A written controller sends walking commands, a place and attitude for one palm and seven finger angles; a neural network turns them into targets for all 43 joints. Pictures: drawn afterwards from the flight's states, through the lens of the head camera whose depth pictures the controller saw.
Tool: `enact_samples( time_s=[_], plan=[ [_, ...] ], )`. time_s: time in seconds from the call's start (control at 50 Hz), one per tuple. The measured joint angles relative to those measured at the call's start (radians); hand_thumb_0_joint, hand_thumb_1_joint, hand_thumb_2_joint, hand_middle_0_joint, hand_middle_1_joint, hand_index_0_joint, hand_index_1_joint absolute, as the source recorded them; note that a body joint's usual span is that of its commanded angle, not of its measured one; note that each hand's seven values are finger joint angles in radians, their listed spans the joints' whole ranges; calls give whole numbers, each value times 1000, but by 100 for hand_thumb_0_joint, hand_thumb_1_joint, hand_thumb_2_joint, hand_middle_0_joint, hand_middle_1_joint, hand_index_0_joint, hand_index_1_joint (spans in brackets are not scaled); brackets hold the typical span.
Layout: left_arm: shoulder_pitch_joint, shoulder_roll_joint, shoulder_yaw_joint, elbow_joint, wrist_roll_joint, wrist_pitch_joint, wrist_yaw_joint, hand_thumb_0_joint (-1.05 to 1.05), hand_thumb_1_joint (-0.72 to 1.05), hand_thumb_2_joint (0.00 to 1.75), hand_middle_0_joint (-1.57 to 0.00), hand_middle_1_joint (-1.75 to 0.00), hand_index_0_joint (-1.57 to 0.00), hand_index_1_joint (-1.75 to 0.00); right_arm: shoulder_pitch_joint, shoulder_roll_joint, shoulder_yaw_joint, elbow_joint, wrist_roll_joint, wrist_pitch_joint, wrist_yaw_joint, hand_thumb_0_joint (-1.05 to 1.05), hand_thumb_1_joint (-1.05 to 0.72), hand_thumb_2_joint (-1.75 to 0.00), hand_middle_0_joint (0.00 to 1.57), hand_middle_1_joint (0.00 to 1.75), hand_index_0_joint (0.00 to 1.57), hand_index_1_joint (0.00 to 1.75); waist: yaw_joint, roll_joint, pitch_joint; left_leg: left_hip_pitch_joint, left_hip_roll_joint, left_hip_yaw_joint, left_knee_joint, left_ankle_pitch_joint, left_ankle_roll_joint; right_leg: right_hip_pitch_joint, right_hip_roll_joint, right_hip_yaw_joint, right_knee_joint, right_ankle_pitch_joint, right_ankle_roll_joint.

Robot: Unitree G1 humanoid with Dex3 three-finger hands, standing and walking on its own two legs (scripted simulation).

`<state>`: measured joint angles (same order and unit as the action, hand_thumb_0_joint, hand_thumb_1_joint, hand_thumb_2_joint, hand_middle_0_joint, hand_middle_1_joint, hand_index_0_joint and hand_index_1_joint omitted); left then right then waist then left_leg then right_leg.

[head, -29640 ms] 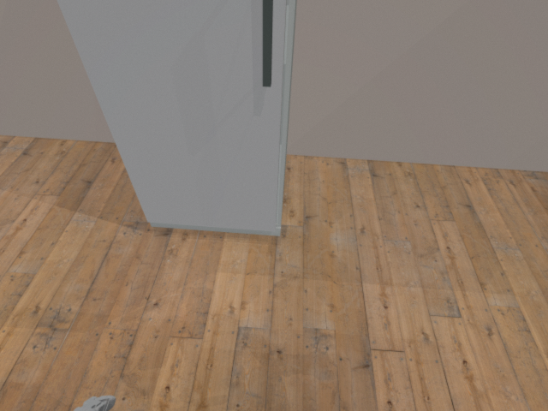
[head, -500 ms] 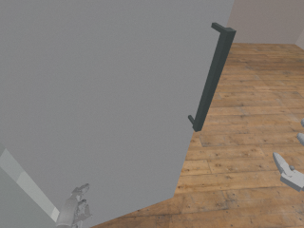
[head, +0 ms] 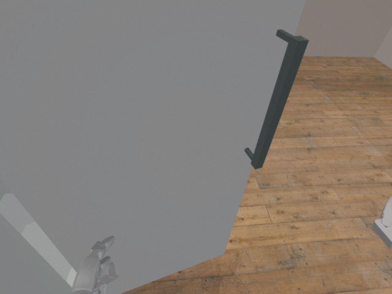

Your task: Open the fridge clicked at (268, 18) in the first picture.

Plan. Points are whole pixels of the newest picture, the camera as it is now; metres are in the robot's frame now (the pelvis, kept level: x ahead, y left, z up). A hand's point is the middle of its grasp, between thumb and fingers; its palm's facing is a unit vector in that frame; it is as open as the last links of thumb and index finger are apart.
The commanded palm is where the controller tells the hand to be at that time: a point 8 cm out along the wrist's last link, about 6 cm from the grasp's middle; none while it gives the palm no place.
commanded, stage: step back with the hand held close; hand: right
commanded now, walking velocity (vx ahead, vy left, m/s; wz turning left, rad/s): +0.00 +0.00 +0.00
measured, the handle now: (267, 109) +0.44 -0.16 +0.19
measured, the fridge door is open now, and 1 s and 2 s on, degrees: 74 74 74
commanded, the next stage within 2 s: stop stepping back and stand still in 1.46 s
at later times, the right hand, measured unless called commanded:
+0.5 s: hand (388, 234) +0.17 -0.29 +0.15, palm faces +0.38 +0.80 -0.47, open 7.4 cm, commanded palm +0.11 -0.32 +0.18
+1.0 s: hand out of the picture +0.11 -0.30 +0.16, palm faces +0.48 +0.74 -0.47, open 7.4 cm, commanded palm +0.03 -0.33 +0.18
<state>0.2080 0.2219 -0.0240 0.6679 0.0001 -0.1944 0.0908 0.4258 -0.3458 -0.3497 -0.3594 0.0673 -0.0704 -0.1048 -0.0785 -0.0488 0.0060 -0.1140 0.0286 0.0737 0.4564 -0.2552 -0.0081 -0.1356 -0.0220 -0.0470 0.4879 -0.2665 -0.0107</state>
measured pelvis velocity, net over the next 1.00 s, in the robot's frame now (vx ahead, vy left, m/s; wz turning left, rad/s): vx -0.10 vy -0.03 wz -0.03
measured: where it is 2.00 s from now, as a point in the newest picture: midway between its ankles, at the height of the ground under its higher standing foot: outside the picture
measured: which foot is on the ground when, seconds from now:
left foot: down 0.00-1.00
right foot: down 0.00-1.00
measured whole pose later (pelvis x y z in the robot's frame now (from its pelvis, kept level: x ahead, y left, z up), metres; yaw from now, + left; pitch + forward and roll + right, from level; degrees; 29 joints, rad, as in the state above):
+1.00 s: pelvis -0.10 -0.03 -0.02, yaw -2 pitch -1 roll +3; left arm 0.23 0.21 -0.01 0.58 0.00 -0.16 0.07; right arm 0.47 -0.42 -0.49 -0.51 0.01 -0.28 -0.13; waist -0.01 0.00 0.08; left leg -0.35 -0.02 0.00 0.63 -0.27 -0.03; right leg -0.47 -0.01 -0.02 0.69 -0.20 -0.06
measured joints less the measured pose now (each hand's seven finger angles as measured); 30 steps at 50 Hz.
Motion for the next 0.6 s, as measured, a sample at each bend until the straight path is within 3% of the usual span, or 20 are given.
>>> enact_samples(
  time_s=[0.16, 0.26, 0.4, 0.5, 0.6],
  plan=[
    [2, 12, 0, -8, -3, 10, -2, 1, 90, 90, -20, -30, -21, -30, -14, 2, -11, -9, -2, -23, 2, 1, -89, -90, 21, 31, 21, 30, 3, -7, 3, -7, -6, 1, -8, 8, -2, -17, -6, 1, 12, -1, -2],
    [-27, 13, 1, -28, 2, 65, -12, 1, 90, 90, -20, -30, -21, -30, -17, 1, -36, -32, -16, -86, -8, 1, -89, -90, 21, 31, 21, 30, 32, 11, 18, -69, -4, -9, -1, 27, -9, -80, -5, -8, 33, 3, -9],
    [-20, -3, 14, -89, -3, 114, -7, 1, 90, 90, -20, -30, -21, -30, 84, -39, -36, -98, -24, -101, -9, 1, -89, -90, 21, 31, 21, 30, 68, 50, 41, -137, 24, -40, 44, 31, -30, -120, 21, -39, 32, 21, -33],
    [-4, -16, 9, -103, -5, 115, -4, 1, 90, 90, -20, -30, -21, -30, 96, -69, -68, -125, -25, -114, -18, 1, -89, -90, 21, 31, 22, 30, 64, 67, 51, -175, 31, -40, 78, 34, -34, -160, 26, -38, 67, 25, -41],
    [5, -19, 2, -106, -8, 96, -7, 1, 90, 90, -20, -30, -21, -30, 73, -54, -86, -131, -32, -130, -29, 1, -89, -90, 21, 31, 22, 30, 53, 60, 59, -210, 30, -30, 118, 36, -33, -206, 22, -27, 121, 22, -45]
  ],
)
